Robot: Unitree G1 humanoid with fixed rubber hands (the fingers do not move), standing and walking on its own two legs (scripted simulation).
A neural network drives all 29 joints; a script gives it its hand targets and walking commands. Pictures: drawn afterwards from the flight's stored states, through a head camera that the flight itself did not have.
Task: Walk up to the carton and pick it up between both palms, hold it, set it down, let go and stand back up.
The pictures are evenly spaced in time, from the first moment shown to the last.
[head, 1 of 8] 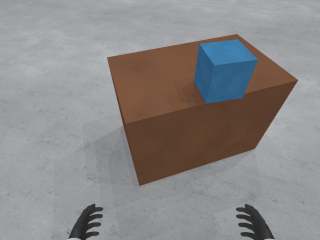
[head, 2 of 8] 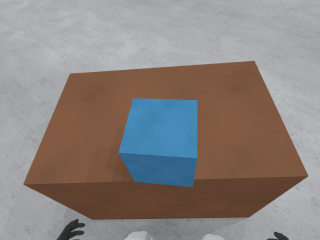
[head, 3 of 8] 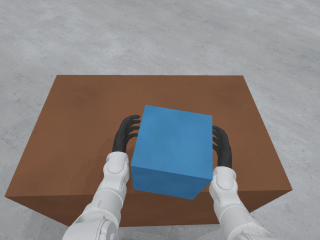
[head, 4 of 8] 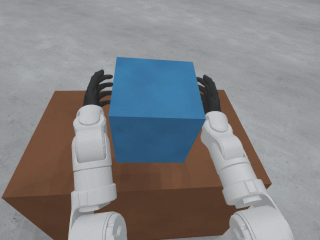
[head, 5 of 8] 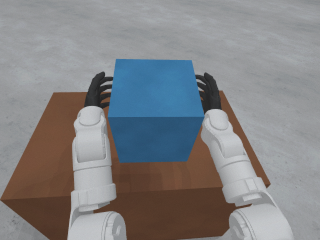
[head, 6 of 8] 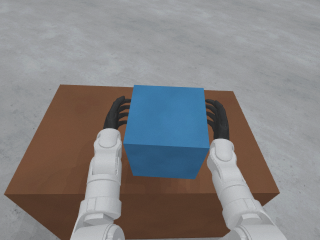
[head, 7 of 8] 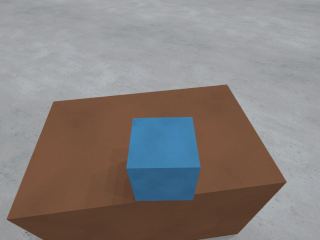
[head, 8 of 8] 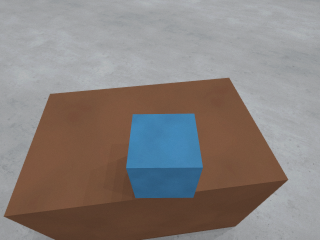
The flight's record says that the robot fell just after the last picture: no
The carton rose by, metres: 0.20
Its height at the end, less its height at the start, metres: +0.00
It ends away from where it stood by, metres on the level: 0.02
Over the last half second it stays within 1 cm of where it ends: yes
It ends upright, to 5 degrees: yes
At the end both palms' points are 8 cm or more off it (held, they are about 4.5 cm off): yes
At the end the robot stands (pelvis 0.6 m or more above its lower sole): yes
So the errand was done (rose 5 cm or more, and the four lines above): yes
